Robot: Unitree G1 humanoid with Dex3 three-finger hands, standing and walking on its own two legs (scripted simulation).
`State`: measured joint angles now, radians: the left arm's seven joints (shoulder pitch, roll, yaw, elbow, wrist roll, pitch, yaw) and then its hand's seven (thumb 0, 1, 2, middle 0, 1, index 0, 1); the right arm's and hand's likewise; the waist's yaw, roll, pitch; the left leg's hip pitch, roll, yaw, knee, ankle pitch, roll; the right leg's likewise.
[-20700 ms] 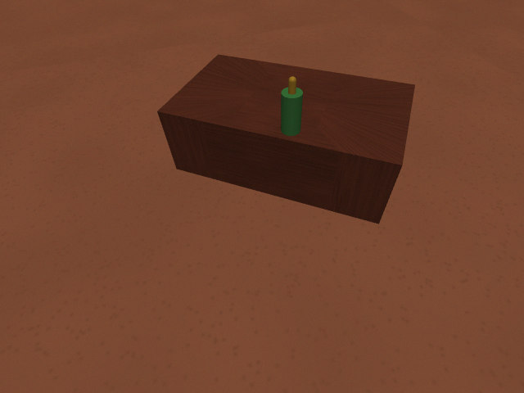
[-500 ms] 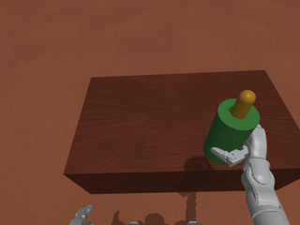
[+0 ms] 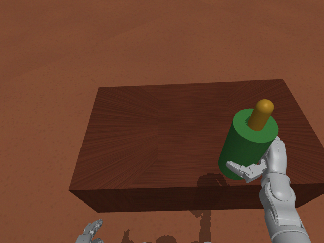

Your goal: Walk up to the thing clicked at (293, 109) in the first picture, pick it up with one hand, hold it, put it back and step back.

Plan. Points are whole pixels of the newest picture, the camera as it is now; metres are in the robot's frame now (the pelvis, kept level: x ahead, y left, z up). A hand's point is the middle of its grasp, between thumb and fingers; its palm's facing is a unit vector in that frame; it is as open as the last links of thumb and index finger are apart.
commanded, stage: hold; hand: right
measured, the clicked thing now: (247, 140) +0.33 -0.16 +0.08
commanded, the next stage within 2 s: crouch in 1.80 s
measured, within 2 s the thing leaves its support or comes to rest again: neither
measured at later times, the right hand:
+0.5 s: hand (245, 153) +0.32 -0.17 +0.04, palm faces +0.18 +0.98 -0.01, open 11.9 cm
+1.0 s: hand (244, 151) +0.33 -0.17 +0.04, palm faces +0.19 +0.98 -0.01, open 11.9 cm
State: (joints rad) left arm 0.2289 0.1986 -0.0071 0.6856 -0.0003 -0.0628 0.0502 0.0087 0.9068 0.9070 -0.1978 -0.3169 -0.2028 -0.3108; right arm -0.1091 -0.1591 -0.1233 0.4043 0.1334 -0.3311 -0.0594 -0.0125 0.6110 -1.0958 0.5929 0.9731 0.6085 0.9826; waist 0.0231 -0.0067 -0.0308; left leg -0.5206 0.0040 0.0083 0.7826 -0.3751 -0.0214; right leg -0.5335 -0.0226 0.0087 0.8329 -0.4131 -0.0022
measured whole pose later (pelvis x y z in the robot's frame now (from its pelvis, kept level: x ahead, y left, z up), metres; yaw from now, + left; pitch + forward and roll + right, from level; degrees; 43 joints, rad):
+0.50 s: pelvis +0.00 +0.00 +0.00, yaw +0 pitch +6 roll +1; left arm 0.22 0.20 -0.01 0.69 0.00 -0.08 0.05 0.01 0.90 0.91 -0.20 -0.32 -0.20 -0.31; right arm -0.10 -0.16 -0.12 0.40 0.14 -0.34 -0.05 -0.01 0.61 -1.10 0.59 0.98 0.61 0.99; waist 0.02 -0.01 -0.03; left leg -0.53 0.00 0.01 0.79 -0.37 -0.02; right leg -0.54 -0.02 0.01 0.83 -0.41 0.00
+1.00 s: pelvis +0.00 +0.01 +0.00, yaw +0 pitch +7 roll +1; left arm 0.22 0.20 -0.01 0.70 0.00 -0.09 0.06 0.01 0.90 0.91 -0.20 -0.31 -0.20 -0.31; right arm -0.09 -0.16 -0.13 0.39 0.14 -0.34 -0.05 -0.01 0.61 -1.10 0.59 0.98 0.60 0.99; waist 0.02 -0.01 -0.04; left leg -0.54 0.00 0.01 0.80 -0.39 -0.01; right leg -0.55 -0.03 0.02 0.85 -0.42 0.01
